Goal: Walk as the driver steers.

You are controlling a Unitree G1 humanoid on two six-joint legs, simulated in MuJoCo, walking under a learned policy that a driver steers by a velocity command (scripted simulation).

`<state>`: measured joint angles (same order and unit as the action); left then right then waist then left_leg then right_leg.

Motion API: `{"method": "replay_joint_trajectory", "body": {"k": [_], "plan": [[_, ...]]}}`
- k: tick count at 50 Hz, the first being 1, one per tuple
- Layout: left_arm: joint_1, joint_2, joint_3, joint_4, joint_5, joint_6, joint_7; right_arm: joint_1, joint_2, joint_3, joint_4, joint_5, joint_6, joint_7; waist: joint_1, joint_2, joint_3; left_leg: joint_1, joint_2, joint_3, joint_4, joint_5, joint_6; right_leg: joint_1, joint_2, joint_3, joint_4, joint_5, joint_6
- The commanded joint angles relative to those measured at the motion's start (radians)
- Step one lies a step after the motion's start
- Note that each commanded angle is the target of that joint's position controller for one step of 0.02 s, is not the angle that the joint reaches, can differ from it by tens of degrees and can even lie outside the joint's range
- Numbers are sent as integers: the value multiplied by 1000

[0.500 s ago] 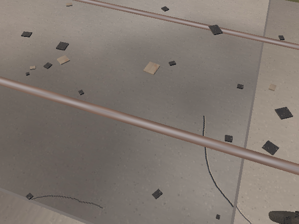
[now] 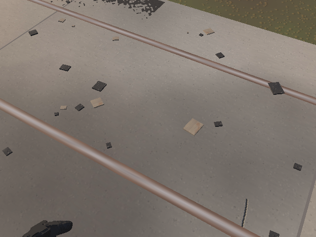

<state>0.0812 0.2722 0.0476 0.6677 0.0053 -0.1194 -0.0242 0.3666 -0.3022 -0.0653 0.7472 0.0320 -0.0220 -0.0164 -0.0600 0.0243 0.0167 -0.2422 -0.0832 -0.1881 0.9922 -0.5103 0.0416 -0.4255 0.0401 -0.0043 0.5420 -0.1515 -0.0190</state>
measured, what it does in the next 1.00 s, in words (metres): walks ahead, turning left: left foot, then right foot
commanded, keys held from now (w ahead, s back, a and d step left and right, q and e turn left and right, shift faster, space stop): w+q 0.78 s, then w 0.20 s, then w+e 0.02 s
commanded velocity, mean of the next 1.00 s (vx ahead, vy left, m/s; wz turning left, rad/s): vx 0.50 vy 0.00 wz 0.54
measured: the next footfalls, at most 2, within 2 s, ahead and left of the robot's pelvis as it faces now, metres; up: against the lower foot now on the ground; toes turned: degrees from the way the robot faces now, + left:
left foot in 0.46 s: +0.36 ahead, +0.18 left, +0.00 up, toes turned +18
right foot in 0.94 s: +0.71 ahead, +0.13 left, +0.00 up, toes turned +34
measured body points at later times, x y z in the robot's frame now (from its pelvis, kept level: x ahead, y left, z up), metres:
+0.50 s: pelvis +0.25 +0.07 -0.01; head +0.29 +0.10 +0.44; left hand +0.20 +0.37 -0.14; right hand +0.54 -0.11 -0.08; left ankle +0.33 +0.17 -0.73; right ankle +0.11 -0.12 -0.67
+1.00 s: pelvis +0.54 +0.15 +0.00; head +0.56 +0.17 +0.45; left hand +0.60 +0.48 -0.08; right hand +0.72 -0.08 -0.12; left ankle +0.33 +0.17 -0.68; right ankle +0.68 +0.11 -0.73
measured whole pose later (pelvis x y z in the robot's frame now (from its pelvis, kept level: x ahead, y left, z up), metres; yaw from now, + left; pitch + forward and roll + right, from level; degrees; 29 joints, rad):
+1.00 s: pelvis +0.54 +0.15 +0.00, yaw +32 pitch +2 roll -1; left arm 0.07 0.28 0.04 0.69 0.01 -0.12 -0.04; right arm 0.38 -0.30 -0.06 0.77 0.02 -0.03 -0.02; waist -0.06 0.01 0.01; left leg -0.15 -0.09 -0.20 0.85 -0.51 0.05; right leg -0.45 0.05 -0.01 0.54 -0.15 -0.03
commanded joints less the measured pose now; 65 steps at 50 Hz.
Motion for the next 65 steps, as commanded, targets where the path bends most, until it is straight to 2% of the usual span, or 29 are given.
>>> {"method": "replay_joint_trajectory", "body": {"k": [1,2,4,7,13,18,20,22,23,24,25,26,27,28,29,32,37,42,45,47,48,49,50,51,53,54,56,60,65], "plan": [[174,124,44,-19,1,11,9,-57,-151,-30,-104,-4,-14,-3,123,-89,-80,-509,115,32,294,111,-29,507,-370,488,-270,-242,-156],[148,105,38,-10,4,14,12,-90,-137,-32,-115,-13,-14,0,108,-83,-27,-495,142,35,250,157,-33,423,-334,398,-292,-133,-154],[133,90,34,4,7,8,16,-74,-97,-30,-117,-1,-5,10,79,-136,-11,-427,178,56,200,198,-35,340,-289,267,-340,-36,-145],[144,117,46,33,-3,-2,18,-115,-55,-20,-141,-6,8,14,77,-117,12,-465,196,77,119,243,-49,322,-300,161,-386,70,-172],[161,168,59,71,-5,15,26,-251,-29,-4,-172,-9,-8,44,118,-83,35,-442,191,141,-188,506,-48,369,-278,-49,-399,214,-148],[216,212,72,109,-29,41,28,-361,-38,-5,-223,-6,-9,71,135,-83,69,-405,160,211,-342,455,2,478,-319,-130,-353,324,-117],[208,244,82,109,-40,53,33,-320,-72,-23,-227,-12,-2,74,90,-113,22,-301,101,263,-361,351,44,517,-322,-168,-230,643,-97],[188,245,79,102,-48,67,40,-73,-152,-71,-167,-10,7,62,-56,-98,-115,50,17,297,-435,373,110,427,-281,-222,111,796,-54],[209,194,58,86,-19,63,43,95,-229,-103,-125,-4,19,42,-120,8,-205,363,114,112,-448,373,165,174,-238,-220,419,464,-10],[292,51,11,21,19,39,31,37,-336,-108,-142,2,5,37,25,263,-290,630,365,-479,-559,176,350,-256,-30,-113,755,-441,46],[188,144,23,11,-18,4,18,63,-249,-84,-171,-5,-13,44,-61,144,-385,653,412,-651,-694,35,372,-360,-32,97,850,-448,33],[103,188,34,-17,-51,-13,12,27,-193,-66,-155,-12,-29,48,-63,94,-230,550,385,-505,-714,106,321,-429,-75,92,821,-339,14],[97,174,28,-13,-38,-23,17,-28,-168,-56,-155,-11,-37,47,-17,21,-148,403,340,-385,-711,212,286,-383,-119,89,730,-250,6],[100,174,32,-2,-9,-23,24,-95,-142,-47,-163,-14,-37,45,24,-3,-97,273,300,-293,-716,333,260,-313,-146,89,645,-198,15],[120,180,37,4,1,-14,23,-132,-121,-38,-177,-26,-38,41,58,16,-79,190,271,-240,-735,424,251,-247,-163,96,605,-161,22],[125,147,32,5,13,16,23,-134,-132,-39,-164,-24,-44,26,81,17,-57,67,242,-159,-767,586,264,-192,-153,69,502,-103,67],[-62,90,9,-44,9,20,17,-61,-158,-45,-116,-14,-35,1,17,39,-6,-9,160,-71,-755,519,196,-147,-87,54,146,199,97],[-155,108,11,-70,-7,1,-9,21,-142,-40,-61,-7,-27,-5,-25,58,4,86,208,-145,-686,434,170,-96,-59,71,-24,263,64],[-116,131,23,-65,-6,-8,-13,30,-141,-40,-39,-14,-17,-6,-1,97,8,181,251,-194,-616,545,153,-63,-55,58,-53,127,14],[56,174,49,-26,5,-16,-3,5,-111,-28,-45,-19,-14,-1,90,87,-97,165,181,-144,-420,760,112,201,-59,38,-94,138,-52],[211,230,62,-13,18,-17,2,28,-74,-10,-63,-36,-16,0,141,-16,-257,9,117,-87,-149,599,72,497,-218,207,-35,177,-132],[322,284,84,42,10,-3,-6,175,-12,10,-54,-6,-27,3,108,-329,-382,-350,-39,17,191,26,-12,819,-416,662,-137,-67,-302],[337,197,62,49,-25,0,-13,128,-96,0,-45,1,-36,2,137,-246,-312,-488,6,-29,304,-57,-15,794,-426,800,-236,-325,-287],[273,152,47,41,-27,6,-10,-13,-145,-14,-71,0,-40,4,153,-146,-157,-534,54,1,322,30,-14,661,-384,671,-261,-329,-247],[183,133,34,28,-7,20,-7,-138,-122,-11,-110,-32,-57,6,112,-58,-13,-502,124,71,218,148,-19,424,-300,496,-298,-111,-231],[172,120,27,24,1,20,-4,-131,-104,-11,-112,-38,-63,9,85,-81,-11,-447,147,74,162,179,-22,369,-263,446,-313,-18,-222],[179,114,25,28,-9,21,-1,-109,-66,-2,-109,-39,-67,13,62,-117,-33,-395,152,98,52,178,-40,336,-226,383,-332,96,-230],[212,177,46,46,-27,33,20,-232,-15,24,-139,-43,-74,20,88,-114,-15,-301,127,137,-248,319,-81,228,-196,281,-355,153,-224],[299,189,53,69,-37,59,32,-359,-50,16,-161,-24,-90,37,124,-117,-9,-167,78,119,-455,515,-89,208,-195,305,-311,72,-179]]}}
Velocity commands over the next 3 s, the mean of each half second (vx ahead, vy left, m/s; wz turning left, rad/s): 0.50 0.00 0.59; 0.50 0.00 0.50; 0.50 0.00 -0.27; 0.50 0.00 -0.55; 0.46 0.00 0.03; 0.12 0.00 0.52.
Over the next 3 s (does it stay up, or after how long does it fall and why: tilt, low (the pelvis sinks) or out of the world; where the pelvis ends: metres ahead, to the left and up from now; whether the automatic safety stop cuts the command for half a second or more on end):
stays up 1.44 0.40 0.01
